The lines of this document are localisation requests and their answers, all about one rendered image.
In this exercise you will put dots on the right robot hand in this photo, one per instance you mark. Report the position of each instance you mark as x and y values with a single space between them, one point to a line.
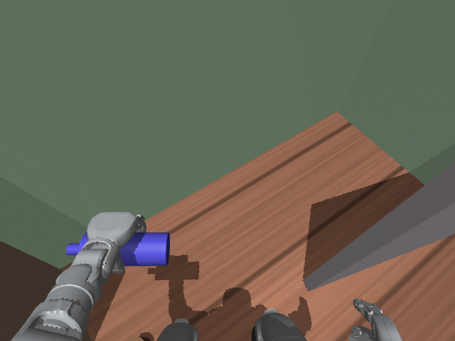
383 328

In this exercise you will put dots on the left robot hand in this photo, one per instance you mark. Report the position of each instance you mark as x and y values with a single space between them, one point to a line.
118 227

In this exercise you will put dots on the left robot arm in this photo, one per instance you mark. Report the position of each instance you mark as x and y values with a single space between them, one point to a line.
64 313

